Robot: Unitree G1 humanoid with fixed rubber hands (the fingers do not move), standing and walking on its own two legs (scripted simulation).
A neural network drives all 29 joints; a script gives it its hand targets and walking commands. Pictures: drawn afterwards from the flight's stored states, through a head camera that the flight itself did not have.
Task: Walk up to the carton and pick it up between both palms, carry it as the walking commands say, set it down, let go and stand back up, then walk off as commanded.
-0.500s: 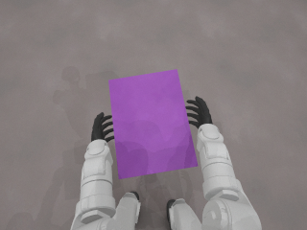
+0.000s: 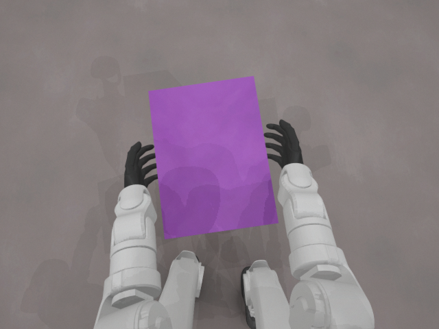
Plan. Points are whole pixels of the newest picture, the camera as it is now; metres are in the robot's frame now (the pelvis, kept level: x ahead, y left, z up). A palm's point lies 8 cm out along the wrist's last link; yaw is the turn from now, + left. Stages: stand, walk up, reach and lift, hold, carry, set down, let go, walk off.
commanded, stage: set down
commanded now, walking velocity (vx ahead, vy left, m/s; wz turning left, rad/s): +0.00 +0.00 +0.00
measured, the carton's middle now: (213, 161) +0.43 +0.06 -0.16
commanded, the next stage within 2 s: none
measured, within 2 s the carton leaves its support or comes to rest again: neither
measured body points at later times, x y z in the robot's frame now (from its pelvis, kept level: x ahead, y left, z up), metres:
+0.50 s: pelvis -0.02 +0.00 -0.08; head +0.22 +0.02 +0.30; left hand +0.39 +0.20 -0.18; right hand +0.46 -0.09 -0.17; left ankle +0.07 +0.14 -0.61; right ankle +0.05 -0.11 -0.61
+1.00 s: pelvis -0.04 +0.00 -0.15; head +0.25 +0.02 +0.19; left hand +0.41 +0.20 -0.27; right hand +0.48 -0.08 -0.26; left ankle +0.07 +0.14 -0.61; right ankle +0.05 -0.11 -0.61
